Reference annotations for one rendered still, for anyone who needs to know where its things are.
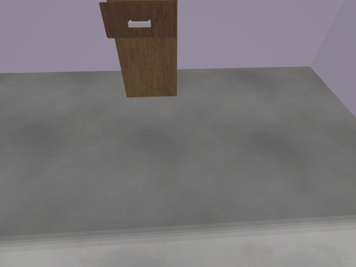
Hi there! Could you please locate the handle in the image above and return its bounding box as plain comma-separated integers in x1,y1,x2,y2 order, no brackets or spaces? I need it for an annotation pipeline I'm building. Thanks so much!
128,20,151,27

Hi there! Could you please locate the drawer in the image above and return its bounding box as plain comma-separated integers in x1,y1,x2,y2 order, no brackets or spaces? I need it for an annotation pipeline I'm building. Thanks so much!
99,1,176,38

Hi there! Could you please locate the cabinet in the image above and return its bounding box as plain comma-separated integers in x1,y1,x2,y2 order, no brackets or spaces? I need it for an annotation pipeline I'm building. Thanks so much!
107,0,177,97

